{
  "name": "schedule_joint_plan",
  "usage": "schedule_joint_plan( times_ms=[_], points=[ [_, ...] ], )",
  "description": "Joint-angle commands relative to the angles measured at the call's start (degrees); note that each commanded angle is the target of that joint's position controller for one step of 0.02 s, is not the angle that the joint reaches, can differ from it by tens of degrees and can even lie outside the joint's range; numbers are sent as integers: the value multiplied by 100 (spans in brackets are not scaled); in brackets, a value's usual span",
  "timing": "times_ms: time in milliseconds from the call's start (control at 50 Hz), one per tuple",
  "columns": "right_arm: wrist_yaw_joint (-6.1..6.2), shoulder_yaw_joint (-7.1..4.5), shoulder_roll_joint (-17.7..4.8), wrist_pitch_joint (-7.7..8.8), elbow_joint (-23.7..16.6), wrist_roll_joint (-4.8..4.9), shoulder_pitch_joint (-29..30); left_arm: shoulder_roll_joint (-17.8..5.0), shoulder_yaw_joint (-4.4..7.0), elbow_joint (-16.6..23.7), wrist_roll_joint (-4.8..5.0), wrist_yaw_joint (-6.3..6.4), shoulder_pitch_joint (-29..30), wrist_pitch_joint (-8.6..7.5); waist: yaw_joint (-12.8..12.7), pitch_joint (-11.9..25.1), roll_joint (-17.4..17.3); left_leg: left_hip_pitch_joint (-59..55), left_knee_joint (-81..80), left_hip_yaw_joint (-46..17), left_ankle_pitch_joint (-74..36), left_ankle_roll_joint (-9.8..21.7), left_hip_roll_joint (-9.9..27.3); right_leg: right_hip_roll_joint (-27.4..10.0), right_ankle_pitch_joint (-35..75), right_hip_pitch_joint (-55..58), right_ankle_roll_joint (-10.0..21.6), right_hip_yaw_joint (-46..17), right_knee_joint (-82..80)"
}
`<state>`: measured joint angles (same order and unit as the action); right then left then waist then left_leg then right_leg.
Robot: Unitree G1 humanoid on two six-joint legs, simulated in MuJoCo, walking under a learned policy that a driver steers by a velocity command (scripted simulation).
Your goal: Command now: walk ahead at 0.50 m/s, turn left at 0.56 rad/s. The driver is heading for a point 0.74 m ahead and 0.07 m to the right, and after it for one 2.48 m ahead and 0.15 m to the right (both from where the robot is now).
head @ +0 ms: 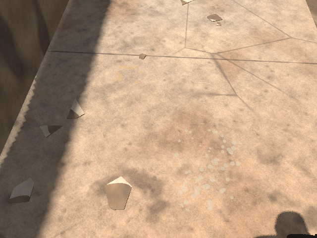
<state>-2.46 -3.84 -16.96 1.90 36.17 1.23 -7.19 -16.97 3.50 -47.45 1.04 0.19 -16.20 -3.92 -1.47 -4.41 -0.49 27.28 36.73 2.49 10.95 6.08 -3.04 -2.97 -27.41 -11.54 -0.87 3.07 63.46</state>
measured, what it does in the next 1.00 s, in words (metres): walks ahead: right foot, then left foot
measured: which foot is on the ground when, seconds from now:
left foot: down 0.00-0.44, up 0.46-0.94, down 0.96-1.00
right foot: up 0.00-0.42, down 0.44-0.96, up 0.98-1.00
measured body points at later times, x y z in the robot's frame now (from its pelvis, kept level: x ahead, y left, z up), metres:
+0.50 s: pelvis +0.29 -0.05 +0.00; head +0.32 -0.05 +0.45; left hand +0.46 +0.23 -0.08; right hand +0.37 -0.33 -0.11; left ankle +0.11 +0.07 -0.67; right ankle +0.39 -0.12 -0.72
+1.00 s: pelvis +0.58 -0.03 +0.01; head +0.60 -0.03 +0.46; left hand +0.64 +0.26 -0.11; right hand +0.77 -0.31 -0.05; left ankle +0.69 +0.06 -0.72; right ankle +0.40 -0.12 -0.69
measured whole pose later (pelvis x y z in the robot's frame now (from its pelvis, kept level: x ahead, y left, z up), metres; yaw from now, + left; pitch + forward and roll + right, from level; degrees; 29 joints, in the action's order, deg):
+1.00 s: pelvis +0.58 -0.03 +0.01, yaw -12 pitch +2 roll +1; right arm -0.9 -2.4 -15.2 7.4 36.7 -0.5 -2.2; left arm -17.3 3.6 -45.6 1.4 1.2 -23.5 -1.2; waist -4.4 -0.3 1.4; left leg 24.9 28.6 -2.2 5.9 1.5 -3.7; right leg 6.2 -28.1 -7.9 3.2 -13.7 44.7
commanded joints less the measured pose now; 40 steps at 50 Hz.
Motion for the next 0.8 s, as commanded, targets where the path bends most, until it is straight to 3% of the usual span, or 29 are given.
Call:
schedule_joint_plan(
  times_ms=[20,40,60,100,140,220,280,340,380,400,420,440,460,480,500,520,540,560,580,640,720,800],
  points=[
    [37,-275,-893,158,-128,-33,-1098,-708,85,871,79,-44,570,-424,475,1066,81,-3367,-2035,-3235,-101,1251,1738,-159,469,-3279,181,-831,1034],
    [62,-221,-698,174,-189,-48,-773,-757,124,804,-72,-6,523,-394,274,873,68,-2746,-2080,-2751,-684,1136,1528,-334,707,-2911,135,-836,533],
    [91,-190,-647,179,-278,-111,-606,-766,146,779,-116,-15,403,-325,114,778,-98,-2293,-2198,-2541,-1062,1113,1392,-409,876,-2558,81,-854,355],
    [141,-204,-700,203,-264,-94,-563,-651,134,759,-184,-12,312,-206,10,712,-117,-1812,-2352,-2263,-1597,1164,1272,-381,1052,-2329,-113,-737,-45],
    [217,-240,-835,209,-185,-75,-701,-512,85,849,-212,10,582,-138,58,568,-113,-1495,-2413,-1948,-1801,1130,1128,-301,1479,-2368,-292,-645,-672],
    [302,-200,-771,177,10,-53,-948,-253,-53,921,-158,-73,1282,-172,410,483,-380,-1368,-2393,-1353,-1189,722,807,-96,3166,-1963,-352,-503,-2497],
    [269,-190,-840,210,229,-57,-1265,-333,-62,1007,-50,-164,1685,-225,656,334,-450,-1676,-2392,-1452,-754,664,1090,-69,3633,-1898,-188,-478,-2982],
    [256,-207,-897,191,418,-69,-1445,-478,-33,1152,-25,-241,1916,-252,710,162,-451,-2546,-2170,-1591,-1102,621,1512,-59,2978,-2421,139,-501,-3241],
    [282,-231,-945,152,506,-68,-1425,-532,-15,1167,-9,-294,1770,-255,590,145,-507,-2958,-1955,-1524,-1735,502,1664,-11,2439,-2416,361,-464,-3328],
    [297,-241,-980,132,502,-70,-1314,-601,21,1112,-8,-305,1504,-254,429,280,-544,-3035,-1684,-1376,-2555,410,1616,120,2214,-2049,481,-348,-3379],
    [314,-233,-984,101,479,-80,-1171,-717,101,962,-22,-295,967,-250,114,635,-487,-2998,-1056,-1100,-3604,287,1425,346,2283,-1260,632,-147,-3521],
    [348,-178,-870,77,422,-122,-1142,-940,216,753,-52,-270,183,-237,-237,1219,-283,-2628,18,-774,-3941,109,1129,318,2562,-43,834,-297,-3470],
    [388,-68,-628,103,264,-280,-1403,-1368,313,693,-53,-259,-577,-213,-333,1958,597,-1339,1838,-441,-2116,-185,650,-703,2778,1600,1342,-1908,-3409],
    [324,44,-235,224,202,-216,-1931,-1510,344,587,-7,-315,-766,-192,-39,2247,1943,832,3365,-526,1957,-572,-255,-1580,1289,3046,2162,-4628,-4318],
    [265,-7,-707,335,192,-76,-1450,-990,223,638,87,-307,-717,-177,-315,1899,1147,1506,3770,-1085,1934,-505,86,-1533,166,2985,1944,-4784,-4686],
    [218,-50,-851,416,32,30,-813,-822,175,732,31,-266,-368,-143,-361,1148,706,1742,3643,-983,1383,-455,314,-1359,402,2281,1738,-4022,-4776],
    [225,-30,-784,474,-33,-54,-496,-806,158,802,-40,-248,-154,-114,-275,789,192,1625,3343,-889,1042,-442,495,-1138,1007,1630,1641,-3511,-4835],
    [237,-53,-748,501,-73,-174,-412,-736,132,845,-60,-227,-5,-96,-123,595,50,1426,2910,-867,784,-489,632,-957,1638,1171,1615,-3167,-4909],
    [238,-63,-693,492,-92,-224,-488,-675,101,885,-97,-198,66,-92,33,628,222,1113,2639,-869,608,-542,709,-783,2116,909,1593,-2922,-4992],
    [268,-41,-539,393,-82,-239,-571,-722,121,879,-41,-115,35,-81,152,597,433,958,2017,-700,468,-795,701,-593,2921,482,1671,-2462,-5122],
    [297,29,-338,373,-256,-227,201,-896,185,729,12,24,-263,-14,-72,412,428,838,593,-644,-787,-1023,527,-285,3105,86,1453,-2048,-5128],
    [200,57,-275,466,-396,-144,938,-884,195,558,60,97,-661,88,-337,388,506,319,-458,-628,-1584,-1003,237,-202,2834,42,1251,-2169,-4908]
  ],
)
